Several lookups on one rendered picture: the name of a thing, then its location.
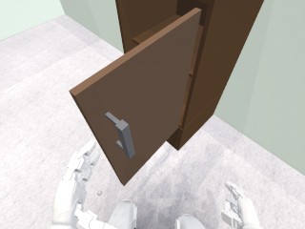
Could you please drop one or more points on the robot thigh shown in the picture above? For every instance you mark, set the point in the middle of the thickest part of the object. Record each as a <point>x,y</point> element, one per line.
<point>124,216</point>
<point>187,222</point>

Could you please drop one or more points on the right robot hand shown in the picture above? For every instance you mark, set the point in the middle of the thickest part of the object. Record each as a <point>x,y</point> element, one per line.
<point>243,211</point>

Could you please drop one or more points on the cupboard door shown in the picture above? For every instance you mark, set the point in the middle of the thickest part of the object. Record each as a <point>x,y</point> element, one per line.
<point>146,88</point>

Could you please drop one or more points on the robot right thigh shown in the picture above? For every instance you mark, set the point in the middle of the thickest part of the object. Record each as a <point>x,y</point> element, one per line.
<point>187,222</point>

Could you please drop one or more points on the left robot hand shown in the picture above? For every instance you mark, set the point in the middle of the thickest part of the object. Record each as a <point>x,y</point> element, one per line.
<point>71,188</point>

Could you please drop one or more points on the robot left thigh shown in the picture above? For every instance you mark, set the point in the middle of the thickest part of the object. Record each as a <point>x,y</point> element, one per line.
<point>124,216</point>

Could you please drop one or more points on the handle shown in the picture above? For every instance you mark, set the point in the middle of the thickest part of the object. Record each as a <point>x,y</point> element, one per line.
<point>124,133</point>

